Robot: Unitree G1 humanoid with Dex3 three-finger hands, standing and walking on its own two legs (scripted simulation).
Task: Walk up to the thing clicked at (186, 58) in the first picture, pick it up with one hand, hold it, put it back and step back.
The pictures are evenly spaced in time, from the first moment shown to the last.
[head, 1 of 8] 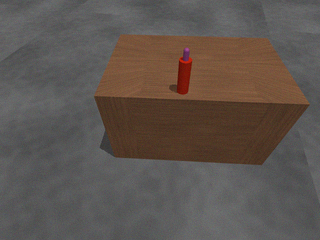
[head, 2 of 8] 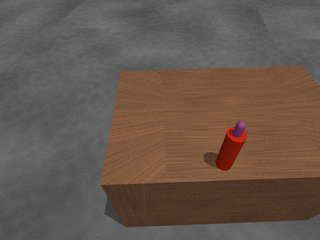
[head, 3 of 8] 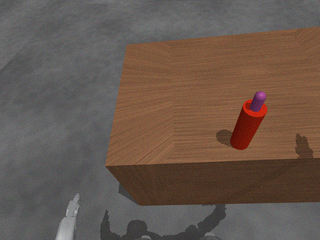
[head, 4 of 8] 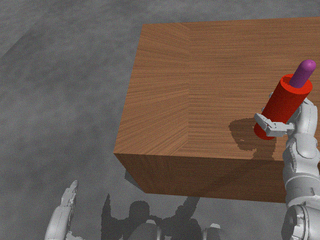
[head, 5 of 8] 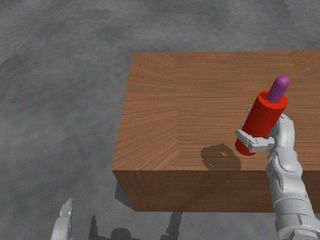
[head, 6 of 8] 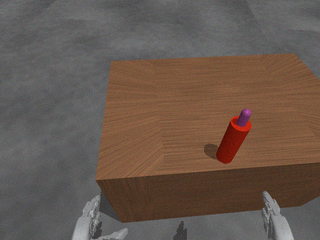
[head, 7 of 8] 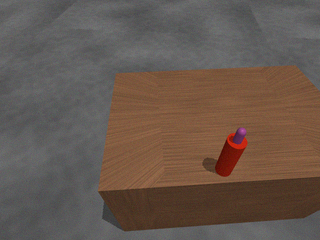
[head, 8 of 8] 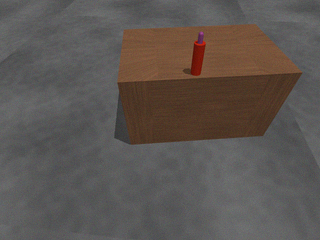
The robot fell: no
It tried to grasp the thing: yes
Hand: right
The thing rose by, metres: 0.23
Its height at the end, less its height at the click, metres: +0.00
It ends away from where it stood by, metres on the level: 0.01
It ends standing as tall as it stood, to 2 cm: yes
